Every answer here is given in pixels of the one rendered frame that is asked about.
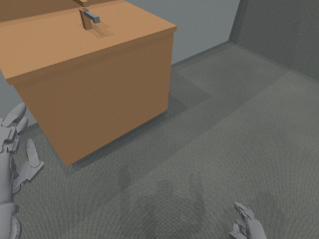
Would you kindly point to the robot left hand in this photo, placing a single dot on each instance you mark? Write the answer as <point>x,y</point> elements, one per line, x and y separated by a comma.
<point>11,129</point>

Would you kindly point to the robot right hand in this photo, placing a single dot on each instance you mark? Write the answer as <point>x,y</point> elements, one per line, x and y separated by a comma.
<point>252,229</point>

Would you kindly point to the tap lever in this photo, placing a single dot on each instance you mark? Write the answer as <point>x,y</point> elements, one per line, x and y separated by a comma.
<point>95,18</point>

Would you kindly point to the robot left forearm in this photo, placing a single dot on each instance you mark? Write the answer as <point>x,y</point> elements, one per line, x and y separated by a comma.
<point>10,226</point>

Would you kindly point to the counter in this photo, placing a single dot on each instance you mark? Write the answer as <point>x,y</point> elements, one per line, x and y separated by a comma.
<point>86,84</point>

